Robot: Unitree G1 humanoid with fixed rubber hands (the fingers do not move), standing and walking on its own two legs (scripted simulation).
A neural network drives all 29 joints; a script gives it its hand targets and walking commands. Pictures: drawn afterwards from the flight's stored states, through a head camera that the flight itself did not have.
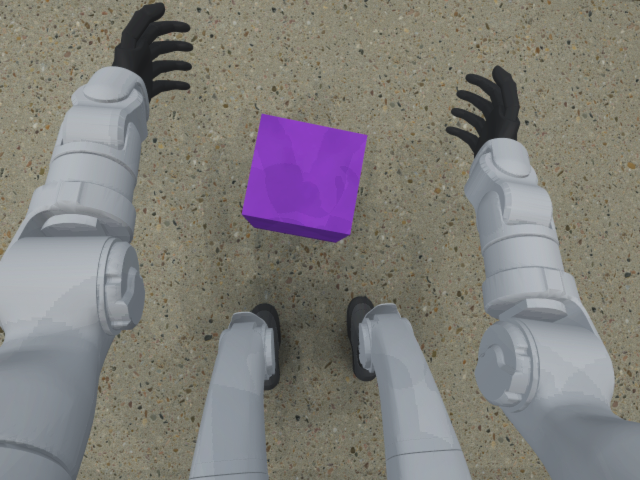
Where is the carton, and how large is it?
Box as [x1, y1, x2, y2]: [242, 114, 366, 242]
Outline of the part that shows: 262,114 242,214 254,227 334,242 348,235 350,232 366,135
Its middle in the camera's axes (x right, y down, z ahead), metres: -0.04 -0.11 +0.87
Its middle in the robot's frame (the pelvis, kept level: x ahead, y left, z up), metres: +0.51 -0.01 -0.52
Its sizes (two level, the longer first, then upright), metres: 0.210 0.200 0.250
